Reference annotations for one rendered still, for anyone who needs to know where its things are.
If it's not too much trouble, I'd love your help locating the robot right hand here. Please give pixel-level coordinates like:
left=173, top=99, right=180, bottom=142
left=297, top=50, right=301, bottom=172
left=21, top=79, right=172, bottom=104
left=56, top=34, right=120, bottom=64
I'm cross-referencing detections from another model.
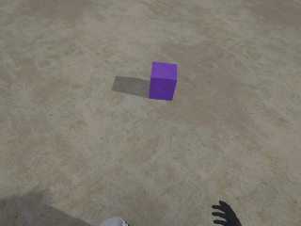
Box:
left=212, top=201, right=242, bottom=226

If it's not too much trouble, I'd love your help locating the carton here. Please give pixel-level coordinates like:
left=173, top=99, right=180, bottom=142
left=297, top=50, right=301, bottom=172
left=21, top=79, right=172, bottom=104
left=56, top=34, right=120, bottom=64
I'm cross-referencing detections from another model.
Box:
left=149, top=61, right=177, bottom=101

